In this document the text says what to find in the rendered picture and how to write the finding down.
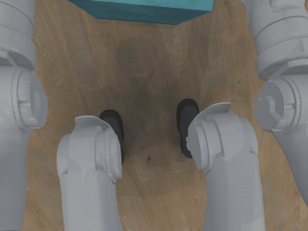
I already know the left robot thigh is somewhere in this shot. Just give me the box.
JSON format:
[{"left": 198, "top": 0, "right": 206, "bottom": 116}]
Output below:
[{"left": 60, "top": 125, "right": 123, "bottom": 231}]

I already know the robot left upper arm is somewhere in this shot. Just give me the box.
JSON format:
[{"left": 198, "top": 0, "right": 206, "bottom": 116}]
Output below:
[{"left": 0, "top": 65, "right": 48, "bottom": 231}]

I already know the robot right foot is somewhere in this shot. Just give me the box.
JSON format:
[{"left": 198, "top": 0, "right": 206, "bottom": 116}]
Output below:
[{"left": 176, "top": 98, "right": 199, "bottom": 159}]

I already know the robot right upper arm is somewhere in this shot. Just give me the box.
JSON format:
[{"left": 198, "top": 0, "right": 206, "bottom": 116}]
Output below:
[{"left": 253, "top": 74, "right": 308, "bottom": 208}]

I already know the carton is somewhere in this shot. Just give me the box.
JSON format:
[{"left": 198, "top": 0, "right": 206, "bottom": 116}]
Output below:
[{"left": 68, "top": 0, "right": 214, "bottom": 25}]

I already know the left robot forearm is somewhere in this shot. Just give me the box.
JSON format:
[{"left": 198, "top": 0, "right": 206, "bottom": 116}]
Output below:
[{"left": 0, "top": 0, "right": 37, "bottom": 71}]

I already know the right robot forearm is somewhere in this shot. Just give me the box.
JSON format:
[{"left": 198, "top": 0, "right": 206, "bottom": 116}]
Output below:
[{"left": 241, "top": 0, "right": 308, "bottom": 81}]

